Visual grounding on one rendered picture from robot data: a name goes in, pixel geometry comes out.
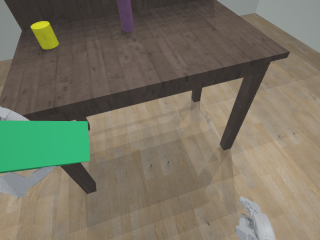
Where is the sponge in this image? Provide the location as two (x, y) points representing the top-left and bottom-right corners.
(0, 120), (90, 174)

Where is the left robot hand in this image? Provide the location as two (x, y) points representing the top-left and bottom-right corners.
(0, 106), (56, 198)

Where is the table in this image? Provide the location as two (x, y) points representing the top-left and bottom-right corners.
(0, 0), (290, 194)

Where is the right robot hand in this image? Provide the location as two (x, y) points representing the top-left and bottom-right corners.
(236, 196), (276, 240)

